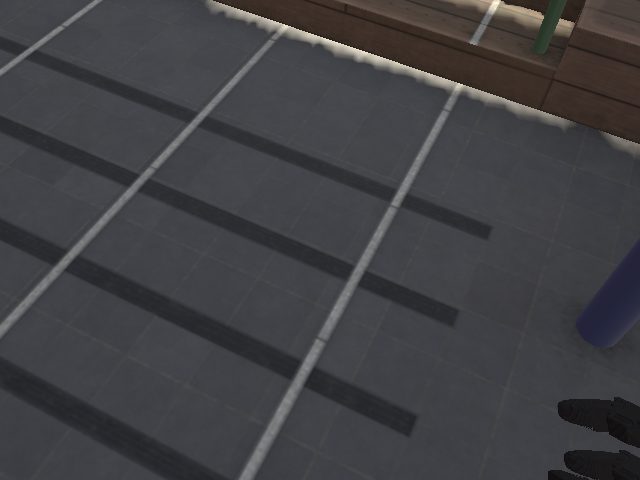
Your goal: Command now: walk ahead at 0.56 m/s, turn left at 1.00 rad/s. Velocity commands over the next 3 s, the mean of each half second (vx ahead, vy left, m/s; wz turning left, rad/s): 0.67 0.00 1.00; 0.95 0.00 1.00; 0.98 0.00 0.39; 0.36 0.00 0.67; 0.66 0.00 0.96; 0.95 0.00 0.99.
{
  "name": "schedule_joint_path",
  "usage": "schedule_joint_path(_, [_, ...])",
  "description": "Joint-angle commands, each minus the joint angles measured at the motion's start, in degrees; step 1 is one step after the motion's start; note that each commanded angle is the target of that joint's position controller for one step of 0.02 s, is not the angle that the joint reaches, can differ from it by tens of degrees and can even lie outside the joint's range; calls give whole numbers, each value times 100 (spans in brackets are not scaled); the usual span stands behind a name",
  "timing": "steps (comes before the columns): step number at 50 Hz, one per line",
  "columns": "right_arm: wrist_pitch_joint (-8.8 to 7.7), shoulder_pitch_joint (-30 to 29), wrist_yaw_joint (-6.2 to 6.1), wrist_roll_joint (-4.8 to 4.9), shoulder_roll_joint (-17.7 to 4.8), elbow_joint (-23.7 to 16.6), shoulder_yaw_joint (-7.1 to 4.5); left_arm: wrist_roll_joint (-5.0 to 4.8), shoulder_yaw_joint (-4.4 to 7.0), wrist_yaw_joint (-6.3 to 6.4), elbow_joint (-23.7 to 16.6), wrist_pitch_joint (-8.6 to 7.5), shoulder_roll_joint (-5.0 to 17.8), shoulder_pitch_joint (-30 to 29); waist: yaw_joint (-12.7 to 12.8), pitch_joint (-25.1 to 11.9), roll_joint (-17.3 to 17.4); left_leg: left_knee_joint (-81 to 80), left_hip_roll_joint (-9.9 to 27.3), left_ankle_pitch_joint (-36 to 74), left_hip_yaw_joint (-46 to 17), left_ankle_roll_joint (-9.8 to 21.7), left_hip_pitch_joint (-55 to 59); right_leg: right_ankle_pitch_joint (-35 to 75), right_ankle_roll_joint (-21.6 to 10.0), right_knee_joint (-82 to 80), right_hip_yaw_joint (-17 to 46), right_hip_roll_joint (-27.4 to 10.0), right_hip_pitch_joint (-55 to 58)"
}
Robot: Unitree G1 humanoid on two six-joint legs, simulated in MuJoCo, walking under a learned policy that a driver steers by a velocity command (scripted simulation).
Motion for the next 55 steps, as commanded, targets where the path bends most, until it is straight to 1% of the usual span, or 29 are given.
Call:
schedule_joint_path(1, [124,2745,-150,51,-1356,421,-695,-182,274,15,-739,-81,1188,-829,-1805,-1186,-42,-655,-634,561,-170,518,4944,5444,-324,3648,463,-783,-3011])
schedule_joint_path(2, [186,2315,-285,48,-1777,276,-719,131,4,-54,-957,-194,200,-742,-1136,-1098,1986,-559,226,3501,-1747,1020,5699,-819,-50,6320,652,466,-4521])
schedule_joint_path(3, [12,1959,-215,-307,-1864,-195,-620,19,-108,-113,-1235,-342,431,110,-673,-3205,1675,-1498,1662,1941,-4895,2400,6651,-1085,-54,7544,2313,672,-5403])
schedule_joint_path(4, [-50,1754,-148,-231,-1597,-360,-622,-6,-22,-77,-1259,-401,989,-708,-1055,-3196,300,-2113,1440,553,-5050,2038,6064,-530,-239,7069,2709,388,-5222])
schedule_joint_path(5, [-130,1485,-123,-120,-1458,-292,-581,-56,-10,-16,-1427,-381,928,-1123,-767,-2058,-204,-2385,1194,-23,-4634,1789,5078,-167,-268,6402,2612,269,-5492])
schedule_joint_path(6, [-203,1305,-142,32,-1157,-236,-501,46,-34,57,-1322,-313,827,-1084,-516,-1757,-715,-2476,929,-897,-4351,1523,4418,145,-265,5807,2699,-68,-5294])
schedule_joint_path(9, [-211,893,-261,-43,-993,-237,-450,75,3,48,-1330,-115,832,-1098,-222,-980,-229,-3044,403,-2311,-3913,1404,2791,699,-160,4668,2769,-268,-4705])
schedule_joint_path(14, [-141,1265,-489,-20,-900,27,-396,193,-111,17,-1481,-159,398,-2015,-620,-559,-30,-2908,-108,-2065,-3200,1142,2242,1998,113,2796,2560,-103,-4726])
schedule_joint_path(19, [-58,1494,-514,46,-842,203,-373,5,-90,-69,-1669,-289,347,-2720,-988,-419,463,-2507,-302,-2593,-3237,779,1947,2684,207,1374,2496,271,-3845])
schedule_joint_path(22, [-55,1522,-494,87,-721,251,-342,-125,39,-99,-1650,-363,552,-2580,-905,-338,696,-2078,-160,-2923,-3677,675,2203,2353,115,972,2676,219,-3400])
schedule_joint_path(24, [-56,1486,-461,72,-551,256,-286,-156,184,-87,-1514,-404,705,-1958,-516,-445,741,-1513,-144,-2815,-3719,514,2140,1997,-105,745,2539,132,-2572])
schedule_joint_path(25, [-81,1487,-415,23,-267,240,-182,-121,280,-62,-1359,-425,838,-1184,-107,-816,478,-474,-390,-2991,-3365,308,1661,1780,-315,777,2674,-177,-1450])
schedule_joint_path(26, [-103,1745,-335,-127,306,228,4,-34,334,-34,-1249,-434,1061,-171,189,-1685,-489,1642,-906,-3701,-2499,76,780,629,-588,836,3706,-1163,173])
schedule_joint_path(27, [-178,1999,-368,325,189,-203,41,139,373,-132,-1177,-414,1411,139,-97,-1986,-2589,3193,-894,-3439,-1985,-108,-1005,-2212,-1288,-503,7035,-2328,892])
schedule_joint_path(28, [-114,1709,-445,321,-459,-38,-64,94,317,-166,-1339,-368,1002,-346,-20,-1195,-1646,3798,-336,-2714,-1629,-288,-1500,-2845,-1146,-713,6990,-2274,254])
schedule_joint_path(29, [-71,1238,-458,116,-753,-41,-163,38,243,-120,-1292,-308,748,-389,76,-614,-968,3887,-208,-2288,-1429,-344,-1521,-1903,-980,-625,5937,-1999,-285])
schedule_joint_path(30, [-47,1150,-456,9,-668,10,-166,71,208,-77,-1234,-253,676,-376,25,-439,-408,3828,11,-1981,-1323,-370,-1279,-885,-889,-611,5018,-1731,-691])
schedule_joint_path(35, [33,856,-319,137,-188,-163,-123,61,64,-56,-764,-266,241,-382,-193,-48,-757,3547,591,-1243,-1047,-311,-1164,1279,-793,-932,2736,-1156,-1497])
schedule_joint_path(39, [26,483,-239,119,-161,-290,-98,180,65,-21,-594,-270,348,-434,-262,242,-488,2753,563,-376,-842,-422,-1288,2270,-850,-1242,1657,-1096,-1658])
schedule_joint_path(43, [-54,-243,-41,92,-60,-454,-33,163,78,16,-314,-198,591,-15,-65,523,-137,1285,301,22,-99,-175,-1065,3786,-597,-1307,816,-1066,-1170])
schedule_joint_path(46, [-86,-186,53,128,-297,-505,-145,160,175,129,-266,-108,1161,3,-472,43,-659,556,-414,-229,695,127,596,8179,-458,-506,335,-1143,-1014])
schedule_joint_path(48, [24,1340,9,200,-824,-174,-429,111,269,172,-417,0,1485,-406,-1461,-749,-1127,600,-707,-939,651,405,2335,9978,-605,1372,369,-1382,-1162])
schedule_joint_path(49, [90,2869,-63,157,-1289,266,-682,54,269,141,-625,-20,1440,-826,-2177,-1370,-896,-2,-684,-726,215,712,4389,9302,-668,3108,514,-1240,-2179])
schedule_joint_path(50, [149,3404,-193,198,-1290,634,-690,39,81,98,-621,-135,771,-899,-2142,-1100,289,-638,-233,-553,-732,948,5687,3025,-511,5426,616,-314,-3847])
schedule_joint_path(51, [-2,2662,-203,7,-1499,305,-566,55,-246,3,-1051,-382,-138,-7,-872,-1872,1931,-1041,818,-1629,-3665,1882,6848,-639,-506,7231,1642,352,-5834])
schedule_joint_path(52, [-119,2689,-205,-89,-1048,170,-497,-109,-201,-37,-1234,-631,452,-541,-1298,-2476,1064,-2467,1316,-3438,-5168,2053,6739,-16,-725,7038,2532,205,-6291])
schedule_joint_path(53, [-244,2703,-194,-139,-849,341,-438,-302,-141,-27,-1290,-685,647,-1033,-1199,-1482,195,-3010,1329,-3610,-5032,1735,5791,434,-812,6543,2451,-7,-6399])
schedule_joint_path(54, [-346,2266,-160,-149,-738,360,-376,-257,-156,8,-1270,-663,562,-1130,-809,-828,-615,-3106,1216,-3243,-4549,1518,4667,815,-797,5976,2452,-276,-6091])
schedule_joint_path(55, [-408,1825,-160,-182,-549,335,-300,-147,-162,19,-1127,-560,466,-932,-487,-556,-621,-3057,942,-2789,-3928,1376,3887,1062,-692,5637,2472,-497,-5675])
Next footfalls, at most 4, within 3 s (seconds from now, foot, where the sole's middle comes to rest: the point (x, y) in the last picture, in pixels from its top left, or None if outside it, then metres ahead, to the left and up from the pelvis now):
0.02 left None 0.24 0.05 -0.74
0.50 right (379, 429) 0.54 -0.09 -0.74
1.00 left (178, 348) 0.68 0.36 -0.74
1.46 right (64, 208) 1.03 0.73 -0.74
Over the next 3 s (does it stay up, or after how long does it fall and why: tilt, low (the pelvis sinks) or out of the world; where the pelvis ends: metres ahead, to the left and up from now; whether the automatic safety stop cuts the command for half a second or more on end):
stays up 0.68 1.42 0.03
